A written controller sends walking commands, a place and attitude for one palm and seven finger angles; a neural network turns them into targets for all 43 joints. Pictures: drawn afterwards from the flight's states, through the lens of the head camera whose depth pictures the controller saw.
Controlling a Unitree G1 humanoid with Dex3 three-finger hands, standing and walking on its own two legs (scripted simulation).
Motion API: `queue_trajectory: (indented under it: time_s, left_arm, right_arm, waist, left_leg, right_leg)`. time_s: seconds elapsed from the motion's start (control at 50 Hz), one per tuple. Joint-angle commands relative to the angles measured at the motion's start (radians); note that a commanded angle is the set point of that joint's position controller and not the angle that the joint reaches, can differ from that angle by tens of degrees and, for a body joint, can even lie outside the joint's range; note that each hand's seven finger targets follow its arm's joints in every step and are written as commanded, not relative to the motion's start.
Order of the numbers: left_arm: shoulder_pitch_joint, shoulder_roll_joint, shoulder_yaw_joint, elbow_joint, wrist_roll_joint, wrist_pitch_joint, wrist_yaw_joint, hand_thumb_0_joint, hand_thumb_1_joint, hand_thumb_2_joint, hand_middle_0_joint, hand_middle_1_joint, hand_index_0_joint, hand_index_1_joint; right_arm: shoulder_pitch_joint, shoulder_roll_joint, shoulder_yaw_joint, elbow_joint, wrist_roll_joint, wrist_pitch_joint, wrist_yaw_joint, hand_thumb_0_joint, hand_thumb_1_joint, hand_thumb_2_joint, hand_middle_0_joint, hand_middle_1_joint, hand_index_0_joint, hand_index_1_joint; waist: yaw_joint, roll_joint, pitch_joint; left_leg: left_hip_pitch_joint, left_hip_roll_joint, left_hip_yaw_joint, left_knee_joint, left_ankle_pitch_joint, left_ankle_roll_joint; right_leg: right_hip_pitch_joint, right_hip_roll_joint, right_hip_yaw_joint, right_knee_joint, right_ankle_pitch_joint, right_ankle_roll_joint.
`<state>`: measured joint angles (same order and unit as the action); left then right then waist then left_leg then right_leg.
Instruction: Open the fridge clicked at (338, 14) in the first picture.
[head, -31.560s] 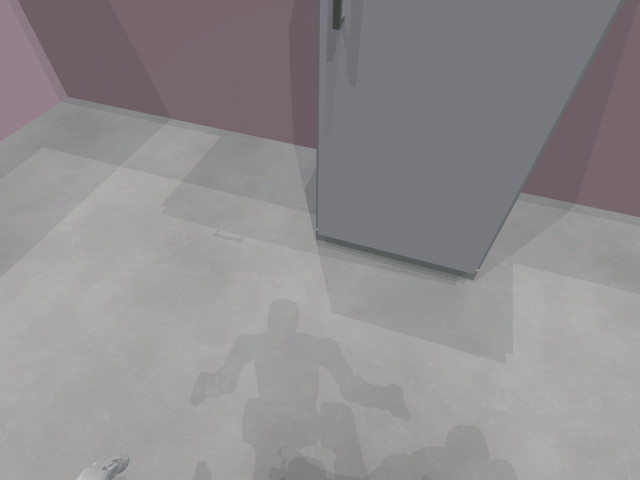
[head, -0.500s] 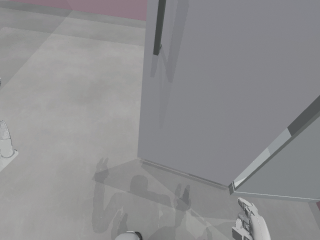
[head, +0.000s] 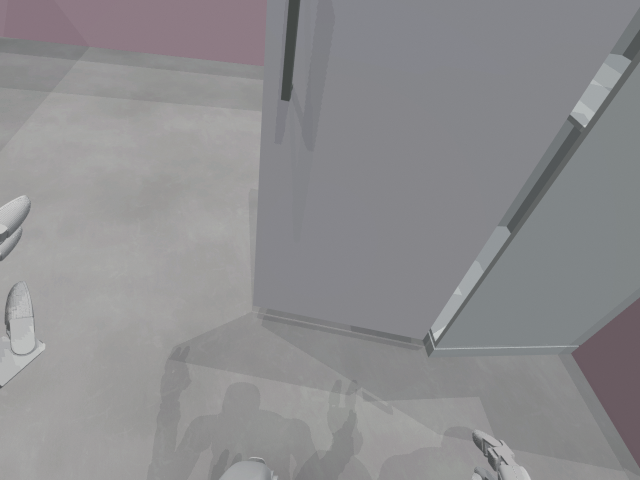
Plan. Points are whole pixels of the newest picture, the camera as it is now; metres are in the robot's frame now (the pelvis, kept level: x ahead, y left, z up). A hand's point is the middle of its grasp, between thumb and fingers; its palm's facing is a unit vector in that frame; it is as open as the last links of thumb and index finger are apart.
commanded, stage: stop stepping back and stand still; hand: left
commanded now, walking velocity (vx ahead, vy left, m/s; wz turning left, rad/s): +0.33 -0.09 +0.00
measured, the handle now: (294, 17) +0.78 +0.13 +0.26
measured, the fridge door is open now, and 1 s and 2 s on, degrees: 76 76 76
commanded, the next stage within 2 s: let the arm hang, fingers relaxed in 0.46 s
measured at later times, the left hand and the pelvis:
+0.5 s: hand out of the picture +0.10 +0.33 +0.19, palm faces +0.56 -0.73 -0.39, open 7.4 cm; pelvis -0.08 +0.04 +0.00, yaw +1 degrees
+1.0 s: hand out of the picture -0.07 +0.27 -0.18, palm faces +0.15 -0.96 -0.24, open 7.0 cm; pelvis -0.08 +0.06 -0.01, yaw +7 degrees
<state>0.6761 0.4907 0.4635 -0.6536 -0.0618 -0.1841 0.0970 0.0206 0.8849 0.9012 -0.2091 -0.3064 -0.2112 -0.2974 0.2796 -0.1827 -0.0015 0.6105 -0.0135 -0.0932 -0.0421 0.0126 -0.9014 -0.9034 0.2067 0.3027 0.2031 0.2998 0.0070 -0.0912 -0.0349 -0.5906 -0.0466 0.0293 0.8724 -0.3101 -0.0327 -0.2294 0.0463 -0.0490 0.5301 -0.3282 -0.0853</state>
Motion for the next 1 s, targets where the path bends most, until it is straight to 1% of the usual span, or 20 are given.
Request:
queue_trajectory:
  time_s: [0.0,0.06,0.1,0.14,0.28,0.32,0.34,0.38,0.42,0.52,0.54,0.56,0.6,0.72,0.76,0.78,0.84,0.9,0.94,0.98]
  left_arm:
    - [-0.356,0.107,0.071,0.012,0.028,-0.04,0.072,0.0,0.9,0.9,-0.2,-0.3,-0.2,-0.3]
    - [-0.553,0.061,-0.047,0.089,0.049,-0.026,0.085,0.0,0.9,0.9,-0.2,-0.3,-0.2,-0.3]
    - [-0.626,0.09,-0.049,-0.063,0.059,-0.058,0.087,0.0,0.9,0.9,-0.2,-0.3,-0.2,-0.3]
    - [-0.375,0.115,0.019,-0.072,0.039,-0.065,0.057,0.0,0.9,0.9,-0.2,-0.3,-0.2,-0.3]
    - [-0.089,0.153,0.113,-0.15,0.036,-0.045,0.072,0.0,0.9,0.9,-0.2,-0.3,-0.2,-0.3]
    - [-0.097,0.149,0.116,-0.046,0.033,-0.004,0.072,0.0,0.9,0.9,-0.2,-0.3,-0.2,-0.3]
    - [-0.172,0.138,0.107,-0.047,0.027,0.003,0.065,0.0,0.9,0.9,-0.2,-0.3,-0.2,-0.3]
    - [-0.343,0.277,0.22,-0.11,0.007,-0.043,0.081,0.0,0.9,0.9,-0.2,-0.3,-0.2,-0.3]
    - [-0.384,0.117,0.07,0.01,0.023,-0.039,0.071,0.0,0.9,0.9,-0.2,-0.3,-0.2,-0.3]
    - [-0.437,0.046,-0.051,0.005,0.04,-0.042,0.083,0.0,0.9,0.9,-0.2,-0.3,-0.2,-0.3]
    - [-0.306,-0.224,-0.368,0.767,0.126,0.139,-0.062,0.0,0.9,0.9,-0.2,-0.3,-0.2,-0.3]
    - [-0.274,-0.223,-0.35,0.758,0.108,0.21,-0.082,0.0,0.9,0.9,-0.2,-0.3,-0.2,-0.3]
    - [-0.418,-0.217,-0.361,0.76,0.108,0.213,-0.092,0.0,0.9,0.9,-0.2,-0.3,-0.2,-0.3]
    - [-0.285,-0.114,-0.379,1.245,0.094,0.221,-0.115,0.0,0.9,0.9,-0.2,-0.3,-0.2,-0.3]
    - [-0.257,-0.006,-0.374,1.313,0.102,0.204,-0.098,0.0,0.9,0.9,-0.2,-0.3,-0.2,-0.3]
    - [-0.373,0.024,-0.379,1.309,0.096,0.211,-0.102,0.0,0.9,0.9,-0.2,-0.3,-0.2,-0.3]
    - [-0.545,-0.158,-0.381,1.371,0.103,0.187,-0.074,0.0,0.9,0.9,-0.2,-0.3,-0.2,-0.3]
    - [-0.482,-0.175,-0.393,1.479,0.09,0.191,-0.068,0.0,0.9,0.9,-0.2,-0.3,-0.2,-0.3]
    - [-0.388,-0.231,-0.417,1.537,0.069,0.195,-0.079,0.0,0.9,0.9,-0.2,-0.3,-0.2,-0.3]
    - [-0.43,-0.2,-0.419,1.597,0.078,0.197,-0.081,0.0,0.9,0.9,-0.2,-0.3,-0.2,-0.3]
  right_arm:
    - [-0.112,-0.149,-0.043,-0.085,-0.018,-0.052,-0.045,0.0,-0.9,-0.9,0.2,0.3,0.2,0.3]
    - [-0.103,-0.171,-0.045,-0.062,0.003,-0.076,-0.073,0.0,-0.9,-0.9,0.2,0.3,0.2,0.3]
    - [-0.13,-0.197,-0.048,-0.117,0.009,-0.098,-0.063,0.0,-0.9,-0.9,0.2,0.3,0.2,0.3]
    - [-0.147,-0.155,-0.055,-0.12,0.004,-0.094,-0.028,0.0,-0.9,-0.9,0.2,0.3,0.2,0.3]
    - [-0.158,-0.129,-0.038,-0.14,-0.023,-0.04,-0.021,0.0,-0.9,-0.9,0.2,0.3,0.2,0.3]
    - [-0.136,-0.118,-0.038,-0.122,-0.011,-0.027,-0.032,0.0,-0.9,-0.9,0.2,0.3,0.2,0.3]
    - [-0.131,-0.109,-0.047,-0.12,0.004,-0.018,-0.029,0.0,-0.9,-0.9,0.2,0.3,0.2,0.3]
    - [-0.139,-0.129,-0.042,-0.115,-0.003,-0.049,-0.035,0.0,-0.9,-0.9,0.2,0.3,0.2,0.3]
    - [-0.122,-0.142,-0.066,-0.086,0.007,-0.058,-0.039,0.0,-0.9,-0.9,0.2,0.3,0.2,0.3]
    - [-0.154,-0.135,-0.033,-0.083,0.008,-0.076,-0.078,0.0,-0.9,-0.9,0.2,0.3,0.2,0.3]
    - [0.007,-0.273,-0.084,0.113,-0.026,-0.062,0.049,0.0,-0.9,-0.9,0.2,0.3,0.2,0.3]
    - [0.041,-0.299,-0.094,0.068,-0.016,0.018,0.045,0.0,-0.9,-0.9,0.2,0.3,0.2,0.3]
    - [0.032,-0.287,-0.08,0.028,-0.044,0.031,0.029,0.0,-0.9,-0.9,0.2,0.3,0.2,0.3]
    - [-0.17,-0.243,-0.049,0.069,-0.043,0.09,0.025,0.0,-0.9,-0.9,0.2,0.3,0.2,0.3]
    - [-0.139,-0.133,-0.038,0.078,-0.013,0.11,0.039,0.0,-0.9,-0.9,0.2,0.3,0.2,0.3]
    - [-0.119,-0.157,-0.046,0.088,-0.018,0.123,0.045,0.0,-0.9,-0.9,0.2,0.3,0.2,0.3]
    - [0.03,-0.128,-0.066,0.207,-0.025,0.129,0.035,0.0,-0.9,-0.9,0.2,0.3,0.2,0.3]
    - [0.124,-0.057,-0.039,0.305,-0.014,0.108,0.028,0.0,-0.9,-0.9,0.2,0.3,0.2,0.3]
    - [0.072,-0.129,-0.033,0.319,-0.024,0.087,0.011,0.0,-0.9,-0.9,0.2,0.3,0.2,0.3]
    - [0.029,-0.128,-0.028,0.342,-0.018,0.08,0.004,0.0,-0.9,-0.9,0.2,0.3,0.2,0.3]
  waist:
    - [-0.047,0.014,0.069]
    - [-0.057,0.195,0.045]
    - [-0.041,0.57,0.084]
    - [-0.018,0.318,0.013]
    - [0.011,0.411,-0.063]
    - [0.021,0.209,-0.076]
    - [0.009,-0.028,-0.063]
    - [-0.029,-0.121,0.04]
    - [-0.028,-0.075,0.018]
    - [-0.031,0.082,0.05]
    - [-0.107,0.31,0.059]
    - [-0.078,0.378,0.013]
    - [-0.102,0.193,-0.03]
    - [0.08,0.147,-0.007]
    - [0.068,-0.143,0.032]
    - [0.019,-0.012,0.028]
    - [-0.079,-0.112,0.066]
    - [-0.077,0.086,0.01]
    - [0.001,0.339,0.015]
    - [0.003,0.193,0.01]
  left_leg:
    - [0.191,0.13,-0.031,0.075,-0.081,0.04]
    - [0.36,0.095,0.028,-0.38,-0.134,0.056]
    - [0.331,0.395,-0.605,-0.751,-0.472,0.192]
    - [0.259,0.378,-0.666,-0.799,-0.587,0.151]
    - [-0.01,0.251,-0.147,-0.707,-0.412,0.07]
    - [-0.078,0.144,-0.033,-0.327,-0.306,0.048]
    - [-0.144,0.082,0.046,0.001,-0.193,0.039]
    - [-0.187,0.133,-0.058,0.4,-0.092,0.014]
    - [-0.069,0.158,-0.075,0.213,-0.09,0.028]
    - [0.409,0.089,0.059,-0.344,-0.003,0.051]
    - [0.432,0.269,-0.2,-0.296,0.449,0.108]
    - [0.378,0.425,-0.43,-0.438,0.681,0.226]
    - [0.303,0.452,-0.567,-0.49,0.373,0.291]
    - [-0.114,0.156,-0.131,-0.434,-0.293,0.091]
    - [-0.118,-0.01,0.002,0.018,-0.262,0.022]
    - [0.05,-0.01,-0.025,0.166,-0.226,0.032]
    - [0.144,0.077,-0.063,0.178,-0.105,0.044]
    - [0.418,0.08,-0.049,-0.387,0.019,0.053]
    - [0.367,0.276,-0.297,-0.559,0.225,0.134]
    - [0.281,0.222,-0.241,-0.563,0.226,0.119]
  right_leg:
    - [-0.334,-0.304,0.207,-0.31,-0.437,-0.07]
    - [-0.245,-0.186,0.032,0.04,-0.362,-0.018]
    - [-0.415,0.007,-0.005,0.586,-0.254,0.078]
    - [-0.384,-0.003,0.068,0.745,-0.134,0.076]
    - [0.219,0.053,-0.14,0.128,-0.186,0.031]
    - [0.345,-0.028,-0.035,-0.136,-0.205,-0.015]
    - [0.3,-0.226,0.241,-0.24,-0.202,-0.104]
    - [0.018,-0.453,0.567,-0.373,-0.134,-0.23]
    - [-0.066,-0.375,0.464,-0.326,-0.433,-0.157]
    - [-0.22,-0.207,0.091,-0.059,-0.211,-0.027]
    - [-0.406,-0.172,-0.069,0.357,0.07,0.087]
    - [-0.438,-0.052,-0.03,0.602,-0.309,0.13]
    - [-0.486,-0.08,0.082,0.795,-0.317,0.128]
    - [0.154,-0.049,0.006,0.171,-0.061,0.11]
    - [-0.026,-0.365,0.556,-0.335,-0.567,-0.03]
    - [-0.216,-0.396,0.576,-0.402,-0.494,-0.081]
    - [-0.26,-0.313,0.396,-0.335,-0.279,-0.07]
    - [-0.185,-0.235,0.207,-0.111,-0.006,-0.018]
    - [-0.126,-0.097,0.065,0.017,0.029,0.08]
    - [0.034,-0.092,0.054,-0.04,0.109,0.085]
